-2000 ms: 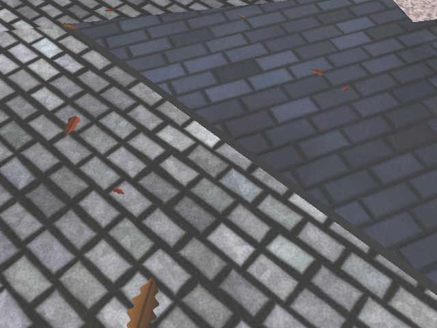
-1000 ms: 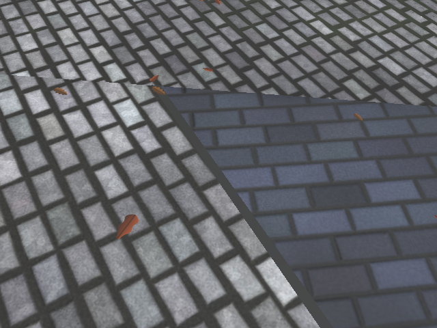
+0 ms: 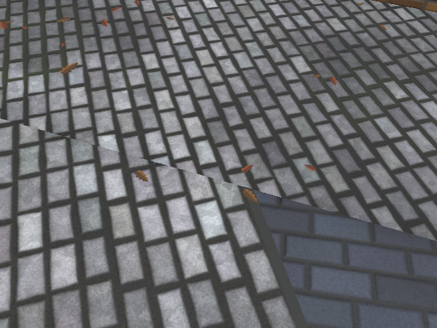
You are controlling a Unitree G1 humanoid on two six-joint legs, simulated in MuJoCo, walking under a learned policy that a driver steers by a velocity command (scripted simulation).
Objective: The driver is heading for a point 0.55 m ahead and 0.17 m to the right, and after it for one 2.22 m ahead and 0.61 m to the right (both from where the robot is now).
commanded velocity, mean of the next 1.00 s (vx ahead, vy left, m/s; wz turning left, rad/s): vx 0.40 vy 0.00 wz -0.50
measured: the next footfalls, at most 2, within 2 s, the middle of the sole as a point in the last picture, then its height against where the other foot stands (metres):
right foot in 0.24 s outside the picture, level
left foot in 0.76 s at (236, 294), level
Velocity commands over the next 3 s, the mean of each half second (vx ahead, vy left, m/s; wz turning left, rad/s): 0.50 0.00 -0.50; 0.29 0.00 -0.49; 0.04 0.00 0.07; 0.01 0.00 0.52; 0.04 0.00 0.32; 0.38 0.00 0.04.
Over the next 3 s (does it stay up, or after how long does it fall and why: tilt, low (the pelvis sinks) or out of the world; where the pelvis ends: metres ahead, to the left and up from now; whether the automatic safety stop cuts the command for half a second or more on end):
stays up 0.58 -0.14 0.00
